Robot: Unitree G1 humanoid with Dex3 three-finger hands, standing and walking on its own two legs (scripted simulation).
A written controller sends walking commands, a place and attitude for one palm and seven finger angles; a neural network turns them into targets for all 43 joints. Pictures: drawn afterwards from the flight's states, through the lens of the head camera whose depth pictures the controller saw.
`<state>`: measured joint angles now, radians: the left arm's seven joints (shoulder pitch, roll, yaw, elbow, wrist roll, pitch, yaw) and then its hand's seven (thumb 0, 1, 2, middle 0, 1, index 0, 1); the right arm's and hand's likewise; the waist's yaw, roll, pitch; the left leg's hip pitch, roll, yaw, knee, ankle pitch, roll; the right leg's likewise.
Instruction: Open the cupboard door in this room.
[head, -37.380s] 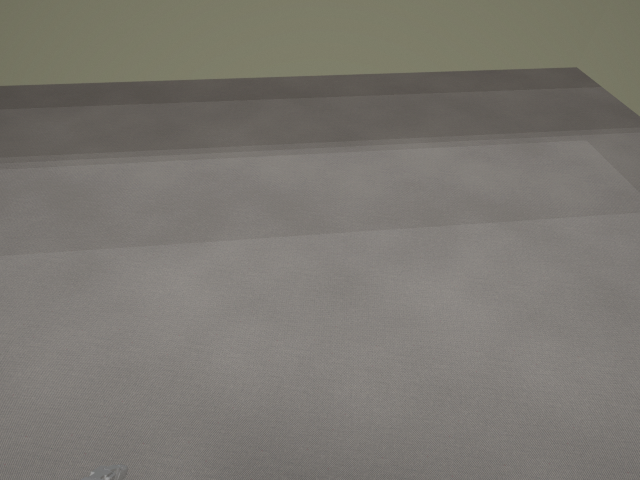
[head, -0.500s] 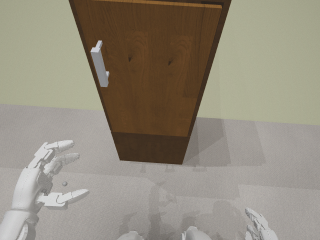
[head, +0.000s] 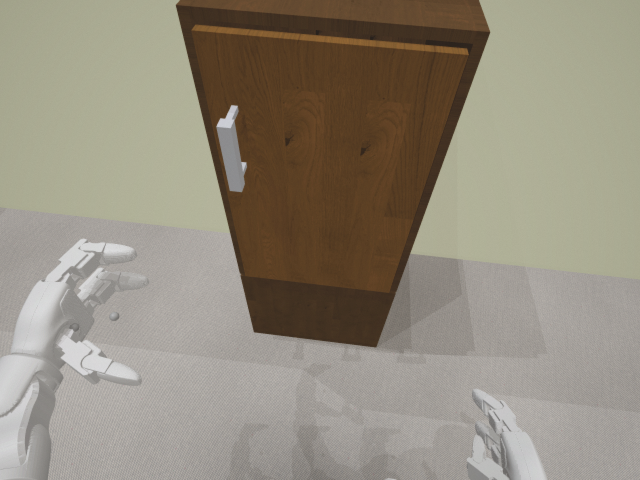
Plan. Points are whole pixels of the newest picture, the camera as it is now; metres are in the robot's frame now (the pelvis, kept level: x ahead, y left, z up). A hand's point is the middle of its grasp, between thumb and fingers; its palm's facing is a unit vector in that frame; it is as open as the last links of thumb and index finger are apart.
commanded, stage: raise the hand with hooked fingers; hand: left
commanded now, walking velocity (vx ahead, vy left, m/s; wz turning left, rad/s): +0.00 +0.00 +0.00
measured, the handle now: (235, 149) +0.57 +0.19 +0.07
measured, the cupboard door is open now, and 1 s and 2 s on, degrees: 0 0 0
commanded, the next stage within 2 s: move the hooked fingers beside the handle in 0.66 s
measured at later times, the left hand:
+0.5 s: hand (113, 290) +0.29 +0.27 +0.08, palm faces -0.01 -1.00 -0.03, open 13.9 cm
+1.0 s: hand (121, 272) +0.32 +0.27 +0.08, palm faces -0.01 -1.00 -0.01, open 14.0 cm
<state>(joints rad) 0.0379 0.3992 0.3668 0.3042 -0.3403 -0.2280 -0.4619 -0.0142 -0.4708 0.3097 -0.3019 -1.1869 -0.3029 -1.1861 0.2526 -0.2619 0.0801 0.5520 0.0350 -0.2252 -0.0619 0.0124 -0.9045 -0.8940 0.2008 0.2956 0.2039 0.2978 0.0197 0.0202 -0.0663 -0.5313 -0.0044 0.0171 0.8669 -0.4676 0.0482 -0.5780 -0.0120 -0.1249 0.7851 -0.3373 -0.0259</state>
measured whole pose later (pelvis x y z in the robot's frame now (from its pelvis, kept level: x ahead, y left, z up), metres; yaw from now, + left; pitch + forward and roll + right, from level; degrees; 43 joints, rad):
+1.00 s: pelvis -0.01 -0.01 +0.00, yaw +0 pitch +8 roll -2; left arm -0.26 0.47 0.42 0.62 -0.31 -0.24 -0.54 -0.02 -0.50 0.30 -0.30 -1.20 -0.30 -1.20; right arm 0.27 -0.29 0.07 0.58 0.04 -0.19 -0.09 0.01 -0.91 -0.89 0.20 0.30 0.20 0.30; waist 0.00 0.00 -0.04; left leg -0.54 0.00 0.02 0.84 -0.44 0.04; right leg -0.59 -0.01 -0.12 0.76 -0.31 -0.04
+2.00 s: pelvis +0.00 +0.01 -0.01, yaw -3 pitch +17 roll -3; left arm -0.77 0.65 0.48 1.14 -0.16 -0.34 -0.50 -0.02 -0.50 0.30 -0.30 -1.20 -0.30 -1.20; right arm 0.39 -0.29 0.06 0.60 0.01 0.03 -0.04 0.01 -0.91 -0.89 0.20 0.30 0.20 0.30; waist -0.13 -0.01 -0.08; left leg -0.74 0.01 0.05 0.91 -0.47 0.06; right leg -0.79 0.01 -0.09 0.80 -0.31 -0.02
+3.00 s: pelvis +0.01 +0.01 -0.01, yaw -3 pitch +20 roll -4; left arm -0.87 0.72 0.50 1.21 -0.13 -0.33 -0.50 -0.02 -0.50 0.30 -0.30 -1.20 -0.30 -1.20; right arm 0.37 -0.30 0.07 0.57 0.00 0.11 -0.02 0.00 -0.91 -0.89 0.20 0.30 0.20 0.30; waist -0.16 0.00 -0.09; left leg -0.80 0.03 0.03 0.94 -0.50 0.06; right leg -0.83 0.03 -0.11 0.81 -0.32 -0.02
